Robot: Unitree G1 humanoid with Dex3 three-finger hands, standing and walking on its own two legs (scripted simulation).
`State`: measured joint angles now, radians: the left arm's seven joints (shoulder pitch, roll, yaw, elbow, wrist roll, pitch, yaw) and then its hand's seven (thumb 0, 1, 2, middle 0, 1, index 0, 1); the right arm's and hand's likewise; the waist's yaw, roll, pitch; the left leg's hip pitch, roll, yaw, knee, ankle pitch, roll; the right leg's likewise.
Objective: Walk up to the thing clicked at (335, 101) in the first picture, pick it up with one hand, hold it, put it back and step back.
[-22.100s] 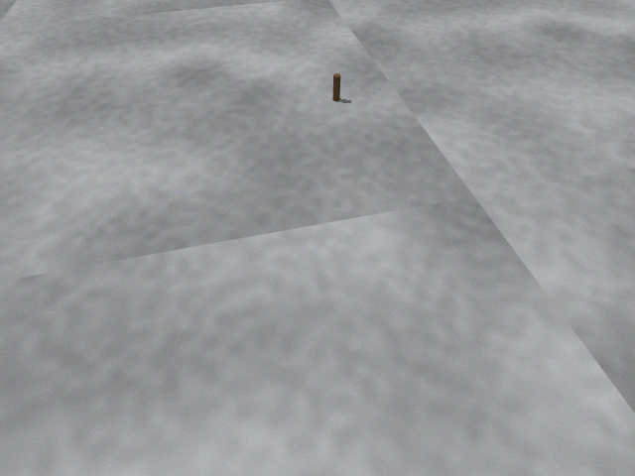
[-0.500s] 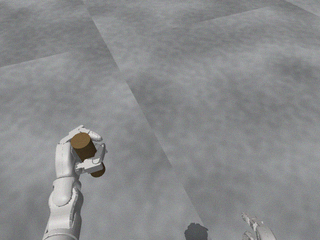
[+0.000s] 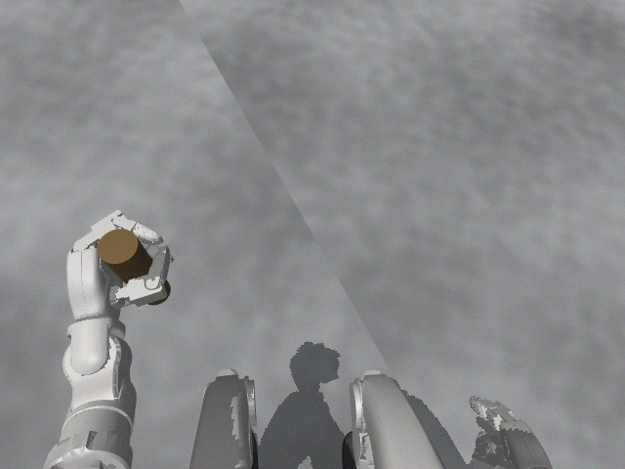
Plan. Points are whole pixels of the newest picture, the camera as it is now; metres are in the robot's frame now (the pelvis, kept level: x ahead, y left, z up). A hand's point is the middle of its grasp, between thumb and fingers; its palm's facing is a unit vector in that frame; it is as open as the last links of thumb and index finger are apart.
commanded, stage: crouch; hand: left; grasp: from the side
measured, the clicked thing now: (139, 271) +0.38 +0.22 -0.03
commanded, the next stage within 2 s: lower in 1.20 s
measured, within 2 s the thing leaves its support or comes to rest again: neither
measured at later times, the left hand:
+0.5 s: hand (178, 308) +0.39 +0.22 -0.23, palm faces +0.17 -0.98 -0.02, open 5.3 cm
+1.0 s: hand (185, 315) +0.40 +0.23 -0.33, palm faces +0.16 -0.99 +0.00, open 5.3 cm
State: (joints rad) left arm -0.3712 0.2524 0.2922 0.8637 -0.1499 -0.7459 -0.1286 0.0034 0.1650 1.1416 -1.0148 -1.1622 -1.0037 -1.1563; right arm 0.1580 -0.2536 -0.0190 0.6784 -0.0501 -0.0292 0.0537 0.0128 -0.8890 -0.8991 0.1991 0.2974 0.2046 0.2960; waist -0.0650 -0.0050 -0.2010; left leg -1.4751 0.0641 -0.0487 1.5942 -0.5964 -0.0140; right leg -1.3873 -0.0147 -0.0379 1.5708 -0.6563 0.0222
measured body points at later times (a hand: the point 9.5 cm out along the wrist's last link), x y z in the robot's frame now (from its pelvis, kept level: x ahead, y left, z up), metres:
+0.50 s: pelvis -0.04 -0.01 -0.19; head +0.15 +0.04 +0.21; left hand +0.37 +0.27 -0.23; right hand +0.07 -0.27 -0.31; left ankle +0.06 +0.13 -0.55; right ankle +0.04 -0.14 -0.55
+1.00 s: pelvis -0.04 -0.01 -0.27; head +0.17 +0.06 +0.13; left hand +0.39 +0.28 -0.33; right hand +0.06 -0.29 -0.37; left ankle +0.06 +0.13 -0.55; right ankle +0.04 -0.14 -0.55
